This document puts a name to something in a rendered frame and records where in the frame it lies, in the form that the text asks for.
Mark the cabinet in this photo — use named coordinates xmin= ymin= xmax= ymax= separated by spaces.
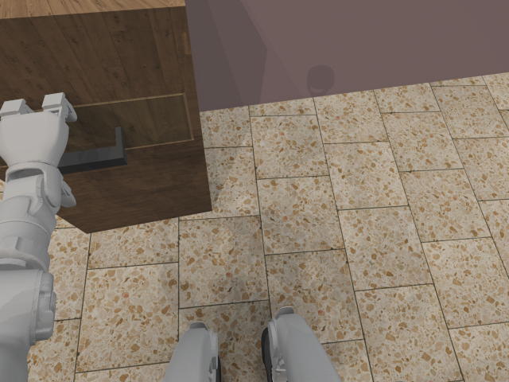
xmin=0 ymin=0 xmax=212 ymax=234

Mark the robot left thigh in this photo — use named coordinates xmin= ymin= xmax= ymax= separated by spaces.
xmin=162 ymin=328 xmax=218 ymax=382

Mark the left robot hand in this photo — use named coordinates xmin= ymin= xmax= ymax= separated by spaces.
xmin=0 ymin=92 xmax=77 ymax=208

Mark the right robot shin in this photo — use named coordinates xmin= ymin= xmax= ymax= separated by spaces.
xmin=270 ymin=306 xmax=304 ymax=382

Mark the drawer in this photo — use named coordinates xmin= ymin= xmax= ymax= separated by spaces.
xmin=0 ymin=93 xmax=192 ymax=166

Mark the robot left upper arm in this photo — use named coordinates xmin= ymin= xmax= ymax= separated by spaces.
xmin=0 ymin=269 xmax=56 ymax=382

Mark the robot left forearm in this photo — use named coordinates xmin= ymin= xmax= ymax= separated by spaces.
xmin=0 ymin=162 xmax=61 ymax=273

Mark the handle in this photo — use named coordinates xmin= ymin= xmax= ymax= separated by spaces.
xmin=57 ymin=127 xmax=127 ymax=174

